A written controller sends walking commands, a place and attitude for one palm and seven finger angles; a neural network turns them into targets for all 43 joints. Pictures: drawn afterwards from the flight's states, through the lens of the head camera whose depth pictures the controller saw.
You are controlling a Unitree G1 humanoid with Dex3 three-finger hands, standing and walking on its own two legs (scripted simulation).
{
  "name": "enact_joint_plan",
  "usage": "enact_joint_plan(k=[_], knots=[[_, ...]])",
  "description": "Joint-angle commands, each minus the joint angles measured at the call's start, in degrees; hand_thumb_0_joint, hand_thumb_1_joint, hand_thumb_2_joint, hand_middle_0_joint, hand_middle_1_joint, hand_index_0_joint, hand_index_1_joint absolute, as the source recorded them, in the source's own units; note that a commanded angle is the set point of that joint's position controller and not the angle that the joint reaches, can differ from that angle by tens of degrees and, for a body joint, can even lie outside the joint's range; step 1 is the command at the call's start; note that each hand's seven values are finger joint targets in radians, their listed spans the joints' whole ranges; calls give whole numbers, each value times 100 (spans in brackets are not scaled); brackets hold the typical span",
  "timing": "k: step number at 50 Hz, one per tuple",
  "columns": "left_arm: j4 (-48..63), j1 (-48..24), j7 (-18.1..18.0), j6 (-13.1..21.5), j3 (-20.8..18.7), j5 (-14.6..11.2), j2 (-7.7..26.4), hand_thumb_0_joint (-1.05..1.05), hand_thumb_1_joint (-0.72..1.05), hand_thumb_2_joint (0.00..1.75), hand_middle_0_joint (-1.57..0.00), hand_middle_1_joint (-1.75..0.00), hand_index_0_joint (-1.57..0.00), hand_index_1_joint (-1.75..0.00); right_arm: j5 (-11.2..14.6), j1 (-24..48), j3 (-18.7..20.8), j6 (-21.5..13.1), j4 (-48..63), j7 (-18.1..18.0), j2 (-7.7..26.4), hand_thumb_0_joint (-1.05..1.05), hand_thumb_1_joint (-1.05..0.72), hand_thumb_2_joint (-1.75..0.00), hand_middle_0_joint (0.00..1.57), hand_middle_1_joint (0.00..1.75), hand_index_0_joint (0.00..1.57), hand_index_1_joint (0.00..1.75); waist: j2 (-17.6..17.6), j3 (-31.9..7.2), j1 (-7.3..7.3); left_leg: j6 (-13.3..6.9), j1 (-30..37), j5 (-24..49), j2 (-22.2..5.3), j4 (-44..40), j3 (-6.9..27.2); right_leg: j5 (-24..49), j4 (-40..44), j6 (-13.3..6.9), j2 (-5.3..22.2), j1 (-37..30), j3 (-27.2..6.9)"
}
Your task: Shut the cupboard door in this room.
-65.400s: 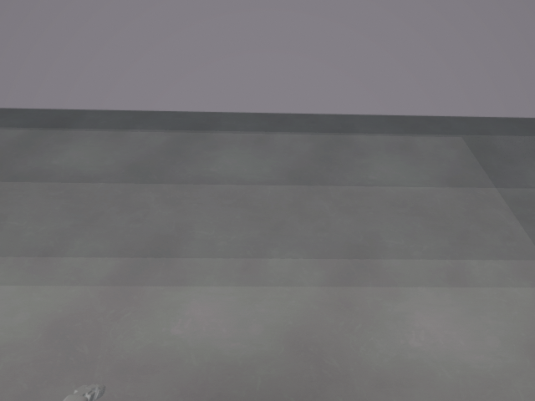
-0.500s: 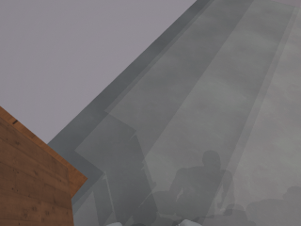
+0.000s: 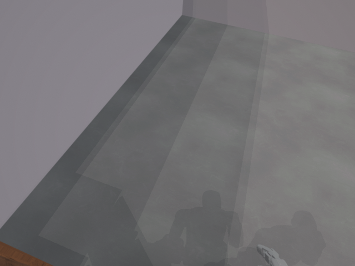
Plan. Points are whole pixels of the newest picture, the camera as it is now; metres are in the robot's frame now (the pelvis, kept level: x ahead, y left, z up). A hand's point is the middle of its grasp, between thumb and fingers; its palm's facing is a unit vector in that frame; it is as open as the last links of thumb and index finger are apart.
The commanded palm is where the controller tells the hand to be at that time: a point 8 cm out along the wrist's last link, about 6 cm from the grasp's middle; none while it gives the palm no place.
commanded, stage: walk to a spot facing it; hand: left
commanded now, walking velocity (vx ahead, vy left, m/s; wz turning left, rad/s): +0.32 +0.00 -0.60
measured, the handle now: out of the picture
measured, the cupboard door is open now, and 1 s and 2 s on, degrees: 54 54 54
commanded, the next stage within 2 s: turn to face it in 1.16 s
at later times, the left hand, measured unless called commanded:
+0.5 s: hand (167, 182) +0.39 +0.06 -0.17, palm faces -0.35 -0.91 -0.22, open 7.4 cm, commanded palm none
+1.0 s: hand (168, 162) +0.47 +0.07 -0.18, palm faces -0.34 -0.93 -0.15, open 7.4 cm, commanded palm none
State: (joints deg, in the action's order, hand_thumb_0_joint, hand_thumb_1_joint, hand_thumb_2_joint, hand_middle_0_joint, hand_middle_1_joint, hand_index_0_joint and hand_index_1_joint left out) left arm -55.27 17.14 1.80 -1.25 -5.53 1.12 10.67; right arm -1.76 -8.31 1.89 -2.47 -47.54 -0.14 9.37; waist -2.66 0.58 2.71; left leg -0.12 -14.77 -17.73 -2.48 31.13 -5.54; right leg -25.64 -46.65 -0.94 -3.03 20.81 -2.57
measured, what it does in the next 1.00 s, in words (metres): walks ahead, turning right: right foot, then left foot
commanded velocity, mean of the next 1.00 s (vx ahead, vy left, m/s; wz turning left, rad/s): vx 0.35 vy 0.00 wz -0.35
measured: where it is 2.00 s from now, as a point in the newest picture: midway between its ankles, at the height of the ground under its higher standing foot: (219, 195)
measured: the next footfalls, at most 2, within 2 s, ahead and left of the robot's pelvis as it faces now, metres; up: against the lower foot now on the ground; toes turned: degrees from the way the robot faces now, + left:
right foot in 0.36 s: +0.28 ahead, -0.16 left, +0.00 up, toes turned -23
left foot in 0.88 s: +0.56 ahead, -0.05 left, +0.00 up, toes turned -15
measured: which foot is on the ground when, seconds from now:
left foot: down 0.00-0.36, up 0.38-0.86, down 0.88-1.00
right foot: up 0.00-0.34, down 0.36-0.88, up 0.90-1.00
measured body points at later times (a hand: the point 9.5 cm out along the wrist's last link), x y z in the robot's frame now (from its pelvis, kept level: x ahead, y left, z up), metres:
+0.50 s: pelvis +0.21 -0.08 -0.01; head +0.28 -0.10 +0.43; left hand +0.41 +0.11 -0.15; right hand +0.10 -0.30 -0.16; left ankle +0.16 +0.09 -0.61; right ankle +0.25 -0.14 -0.73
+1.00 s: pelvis +0.45 -0.11 +0.00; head +0.48 -0.10 +0.44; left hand +0.49 +0.12 -0.17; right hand +0.48 -0.36 -0.13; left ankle +0.52 -0.04 -0.73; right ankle +0.33 -0.17 -0.64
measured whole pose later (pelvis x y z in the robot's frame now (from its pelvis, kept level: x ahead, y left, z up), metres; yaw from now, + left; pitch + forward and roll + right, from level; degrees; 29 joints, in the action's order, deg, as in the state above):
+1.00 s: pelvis +0.45 -0.11 +0.00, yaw -27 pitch -1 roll +0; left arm -63.5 23.0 0.4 0.8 -3.4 1.3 9.4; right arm -1.8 -7.2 1.6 -4.4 -52.5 -0.1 7.7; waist -2.6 3.3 2.9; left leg -2.7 -17.2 -15.7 -2.9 33.8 -11.6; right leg -23.0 -69.8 -1.4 1.4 22.8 1.5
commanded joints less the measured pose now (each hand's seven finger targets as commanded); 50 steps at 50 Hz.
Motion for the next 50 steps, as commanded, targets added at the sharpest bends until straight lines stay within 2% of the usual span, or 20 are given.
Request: enact_joint_plan(k=[1, 3, 5, 12, 15, 16, 17, 18, 19, 20, 22, 25, 30, 39, 42, 43, 44, 45, 47, 50], knots=[[853, -777, 153, 256, -154, 55, 590, 0, 90, 90, -20, -30, -20, -30, 8, -863, 316, -113, 47, -103, 1002, 0, -90, -90, 20, 30, 20, 30, 1057, 687, -402, -534, 1062, -1353, -2173, -2372, 1820, 538, -2102, 186, 808, 2458, 166], [847, -782, 177, 198, -84, 76, 381, 0, 90, 90, -20, -30, -20, -30, 17, -1113, 267, -178, -80, -120, 799, 0, -90, -90, 20, 30, 20, 30, 943, 531, -372, -354, 1370, 534, -1769, -2019, 759, 1006, -2218, 263, 822, 2474, 352], [897, -944, 170, 184, -27, 69, 247, 0, 90, 90, -20, -30, -20, -30, 23, -1500, 238, -215, -253, -136, 676, 0, -90, -90, 20, 30, 20, 30, 1020, 456, -427, -262, 1650, 2176, -1607, -1732, 209, 1118, -2173, 268, 771, 2557, 551], [1138, -1796, 204, 189, 144, 26, 177, 0, 90, 90, -20, -30, -20, -30, 8, -1787, 311, -180, -576, -82, 896, 0, -90, -90, 20, 30, 20, 30, 1211, 592, -481, -323, 1789, 4349, -1502, -1493, -877, 1472, 392, 20, 405, 1576, 1415], [764, -720, 107, 254, 74, 38, 503, 0, 90, 90, -20, -30, -20, -30, 61, -1670, 375, -155, -659, -64, 1214, 0, -90, -90, 20, 30, 20, 30, 1206, -201, 65, -169, 1865, 6402, -1567, 100, -1133, 1448, 1060, -338, -40, -210, 1585], [465, 155, 66, 289, 14, 63, 724, 0, 90, 90, -20, -30, -20, -30, 102, -1430, 358, -151, -611, -51, 1278, 0, -90, -90, 20, 30, 20, 30, 1158, -653, 527, -47, 1417, 5975, -1453, 1178, -1185, 1814, 1465, -417, -99, -1515, 1601], [212, 894, 7, 358, -91, 89, 1261, 0, 90, 90, -20, -30, -20, -30, 207, -1340, 304, -143, -542, 9, 1055, 0, -90, -90, 20, 30, 20, 30, 490, -1140, 888, 110, -146, 3490, -1199, 2775, -970, 2267, 1571, -743, 793, -3358, 569], [100, 1301, -74, 422, -203, 22, 1900, 0, 90, 90, -20, -30, -20, -30, 272, -1516, 202, -153, -371, -14, 560, 0, -90, -90, 20, 30, 20, 30, -754, -1857, 812, 395, -1972, -1642, -231, 4961, -625, 3413, 1754, -1509, 2675, -4556, -2299], [107, 1150, -118, 369, -228, -124, 2046, 0, 90, 90, -20, -30, -20, -30, 230, -1047, 213, -148, -167, -61, 639, 0, -90, -90, 20, 30, 20, 30, -140, -1518, 733, 278, -2366, -1619, -262, 5454, 299, 4305, 2179, -1649, 2837, -4000, -2440], [229, 655, -130, 372, -198, -123, 1830, 0, 90, 90, -20, -30, -20, -30, 202, -1200, 240, -109, -259, -59, 677, 0, -90, -90, 20, 30, 20, 30, -323, -1396, 391, 291, -2379, -946, -458, 5682, 583, 3560, 2336, -1437, 2697, -3545, -2353], [357, -5, -178, 433, -56, -120, 1295, 0, 90, 90, -20, -30, -20, -30, 71, -1089, 224, -17, -523, -33, 782, 0, -90, -90, 20, 30, 20, 30, 217, -543, 25, 282, -2132, -65, -818, 5128, 629, 3003, 2541, -989, 2122, -1863, -1305], [358, -453, -209, 509, 6, -5, 1002, 0, 90, 90, -20, -30, -20, -30, -2, -1590, 168, 146, -755, -20, 509, 0, -90, -90, 20, 30, 20, 30, 63, -252, -459, 346, -1662, 203, -851, 4369, 501, 2322, 2941, -880, 1701, -569, -597], [140, -86, -193, 603, 37, -18, 729, 0, 90, 90, -20, -30, -20, -30, -6, -915, 197, 123, -527, 48, 441, 0, -90, -90, 20, 30, 20, 30, -274, 191, -349, 414, -2201, 722, -795, 3195, 455, 2033, 3306, -894, 1458, -591, -548], [-264, 864, -252, 609, 139, -25, 693, 0, 90, 90, -20, -30, -20, -30, 27, 681, 105, -93, -67, 181, 247, 0, -90, -90, 20, 30, 20, 30, -338, 352, 135, 169, -1779, 629, -205, 812, 34, 3852, 2949, -872, 1525, -1911, -607], [-300, 676, -263, 617, 128, -56, 799, 0, 90, 90, -20, -30, -20, -30, -13, -483, 194, -164, -403, 60, 502, 0, -90, -90, 20, 30, 20, 30, -131, -309, -494, -24, 267, 902, 123, -165, -211, 5094, 1461, -622, 1271, -1632, -273], [-244, 608, -249, 626, 128, -88, 708, 0, 90, 90, -20, -30, -20, -30, -42, -1406, 292, -196, -634, -4, 858, 0, -90, -90, 20, 30, 20, 30, 184, -863, -885, -293, 1901, 1231, -490, -318, 491, 4346, 244, -390, 988, -629, -126], [-179, 912, -187, 643, 166, -152, 408, 0, 90, 90, -20, -30, -20, -30, -111, -2137, 447, -214, -796, -43, 1489, 0, -90, -90, 20, 30, 20, 30, 1594, -1553, -1000, -1050, 3363, 1794, -2273, -494, 2540, 1025, -1780, -136, 210, 920, 439], [-80, 628, -198, 678, 192, -109, 445, 0, 90, 90, -20, -30, -20, -30, 22, -2120, 428, -134, -791, -60, 1496, 0, -90, -90, 20, 30, 20, 30, 1561, -1361, -945, -1267, 2958, 1540, -2714, -1157, 2935, -505, -2771, -159, 250, 1415, 182], [-72, 88, -145, 558, 114, -29, 423, 0, 90, 90, -20, -30, -20, -30, 36, -1214, 308, -169, -642, -62, 927, 0, -90, -90, 20, 30, 20, 30, 1033, -25, -659, -1061, 1319, 120, -2447, -1763, 2202, 222, -3089, -50, 848, 1834, 81], [-140, 258, -51, 298, 97, 65, 135, 0, 90, 90, -20, -30, -20, -30, 28, -942, 219, -243, -692, -92, 520, 0, -90, -90, 20, 30, 20, 30, 661, 446, -273, -679, 242, 113, -1980, -2033, 967, 780, -2676, 60, 1051, 1482, 225]])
